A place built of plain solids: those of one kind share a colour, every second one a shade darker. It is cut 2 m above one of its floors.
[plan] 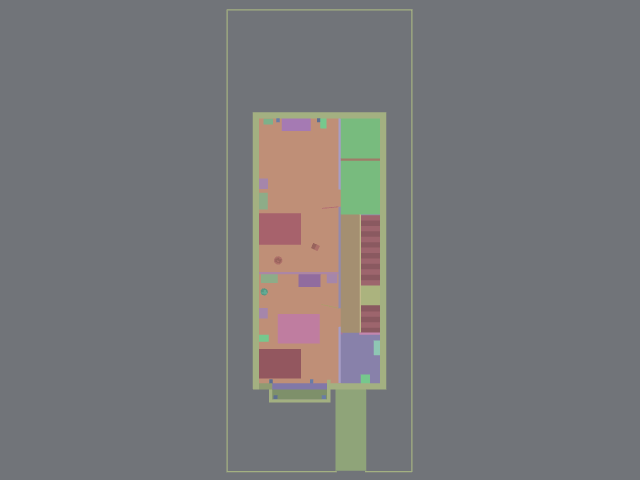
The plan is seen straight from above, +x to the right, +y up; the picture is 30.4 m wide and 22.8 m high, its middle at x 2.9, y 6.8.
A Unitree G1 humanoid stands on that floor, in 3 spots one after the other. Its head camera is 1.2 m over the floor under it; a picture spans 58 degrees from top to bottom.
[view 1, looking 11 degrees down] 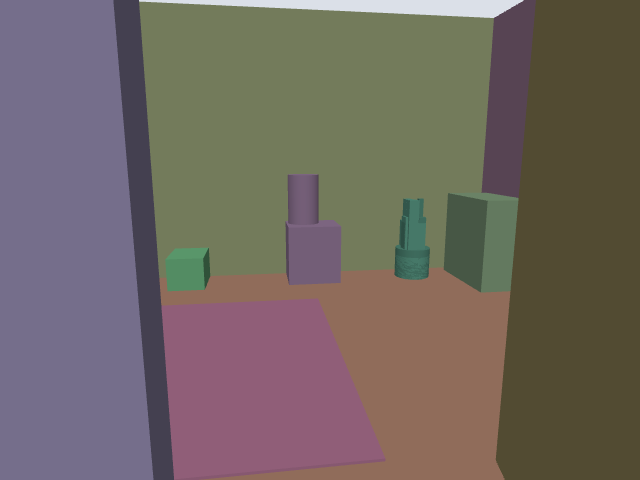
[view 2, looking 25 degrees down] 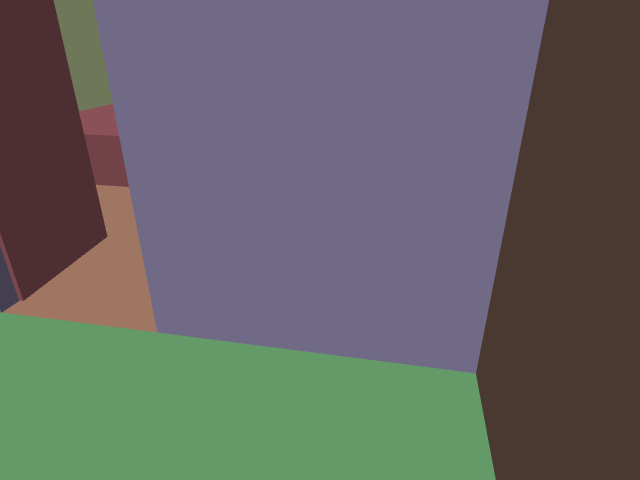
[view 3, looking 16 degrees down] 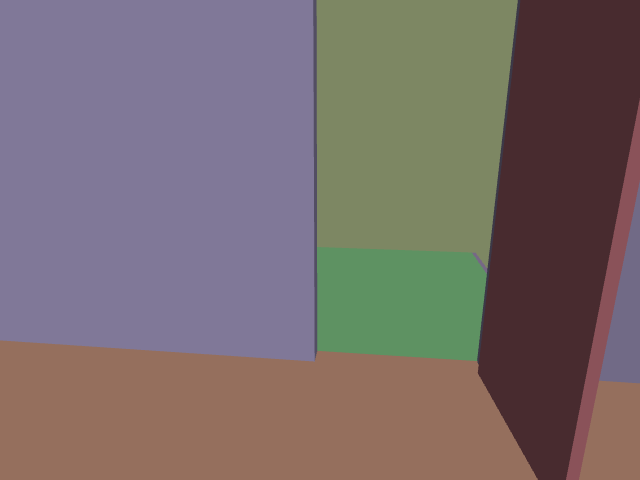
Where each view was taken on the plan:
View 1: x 4.37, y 2.81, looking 172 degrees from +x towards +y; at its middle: nightstand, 4.06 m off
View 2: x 5.30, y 10.22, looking -169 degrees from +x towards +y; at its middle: landing_wall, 1.60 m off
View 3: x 1.85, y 8.93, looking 7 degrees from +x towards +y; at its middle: wall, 4.09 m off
